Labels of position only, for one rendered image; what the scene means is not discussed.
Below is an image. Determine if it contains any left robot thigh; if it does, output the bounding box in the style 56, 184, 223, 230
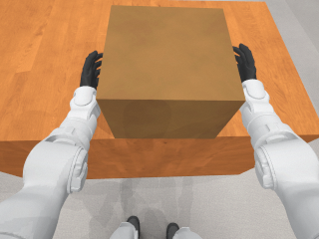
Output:
110, 226, 139, 239

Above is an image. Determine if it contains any robot left hand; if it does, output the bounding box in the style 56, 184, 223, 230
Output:
80, 50, 104, 90

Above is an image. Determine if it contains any robot right upper arm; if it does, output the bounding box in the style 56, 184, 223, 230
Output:
253, 138, 319, 239

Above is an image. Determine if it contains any robot left upper arm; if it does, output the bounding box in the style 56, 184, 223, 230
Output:
0, 140, 89, 239

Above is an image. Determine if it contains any pedestal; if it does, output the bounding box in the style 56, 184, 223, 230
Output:
0, 0, 319, 179

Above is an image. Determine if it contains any right robot forearm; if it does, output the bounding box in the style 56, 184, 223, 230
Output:
239, 79, 319, 170

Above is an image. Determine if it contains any carton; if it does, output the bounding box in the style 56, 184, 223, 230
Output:
96, 5, 246, 139

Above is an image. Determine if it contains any robot right hand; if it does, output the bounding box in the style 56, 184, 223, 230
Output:
232, 43, 257, 83

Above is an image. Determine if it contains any left robot forearm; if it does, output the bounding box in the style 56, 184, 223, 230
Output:
23, 86, 101, 184

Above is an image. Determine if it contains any robot right foot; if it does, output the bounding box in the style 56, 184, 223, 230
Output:
166, 222, 179, 239

